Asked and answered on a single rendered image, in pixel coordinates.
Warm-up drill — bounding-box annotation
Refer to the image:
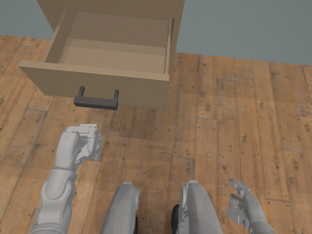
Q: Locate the left robot thigh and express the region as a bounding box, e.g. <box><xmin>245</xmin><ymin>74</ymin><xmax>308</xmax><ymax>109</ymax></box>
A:
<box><xmin>99</xmin><ymin>184</ymin><xmax>139</xmax><ymax>234</ymax></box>

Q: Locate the robot thigh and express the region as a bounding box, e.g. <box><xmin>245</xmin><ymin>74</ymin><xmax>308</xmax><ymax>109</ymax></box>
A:
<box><xmin>179</xmin><ymin>182</ymin><xmax>223</xmax><ymax>234</ymax></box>
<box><xmin>99</xmin><ymin>184</ymin><xmax>139</xmax><ymax>234</ymax></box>

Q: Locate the right robot hand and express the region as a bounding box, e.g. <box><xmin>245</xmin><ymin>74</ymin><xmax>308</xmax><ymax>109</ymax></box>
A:
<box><xmin>227</xmin><ymin>177</ymin><xmax>267</xmax><ymax>229</ymax></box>

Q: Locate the drawer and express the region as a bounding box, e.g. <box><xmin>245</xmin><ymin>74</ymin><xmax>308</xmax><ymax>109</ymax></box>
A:
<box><xmin>18</xmin><ymin>7</ymin><xmax>173</xmax><ymax>107</ymax></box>

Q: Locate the robot left forearm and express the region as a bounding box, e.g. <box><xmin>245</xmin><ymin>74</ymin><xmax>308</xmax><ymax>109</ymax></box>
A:
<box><xmin>29</xmin><ymin>167</ymin><xmax>78</xmax><ymax>234</ymax></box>

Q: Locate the robot right forearm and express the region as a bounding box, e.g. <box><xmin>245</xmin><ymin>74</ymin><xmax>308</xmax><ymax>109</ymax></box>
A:
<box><xmin>249</xmin><ymin>221</ymin><xmax>275</xmax><ymax>234</ymax></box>

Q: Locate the right robot thigh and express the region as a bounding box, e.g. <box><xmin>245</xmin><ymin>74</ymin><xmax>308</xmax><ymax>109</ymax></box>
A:
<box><xmin>179</xmin><ymin>182</ymin><xmax>223</xmax><ymax>234</ymax></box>

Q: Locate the left robot hand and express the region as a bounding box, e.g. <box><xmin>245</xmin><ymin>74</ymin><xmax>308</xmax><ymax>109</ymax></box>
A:
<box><xmin>55</xmin><ymin>124</ymin><xmax>102</xmax><ymax>172</ymax></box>

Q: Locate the cabinet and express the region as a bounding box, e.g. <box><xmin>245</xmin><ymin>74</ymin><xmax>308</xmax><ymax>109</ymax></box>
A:
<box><xmin>36</xmin><ymin>0</ymin><xmax>185</xmax><ymax>110</ymax></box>

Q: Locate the handle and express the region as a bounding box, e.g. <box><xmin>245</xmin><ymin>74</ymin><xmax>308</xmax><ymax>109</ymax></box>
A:
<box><xmin>73</xmin><ymin>86</ymin><xmax>119</xmax><ymax>110</ymax></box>

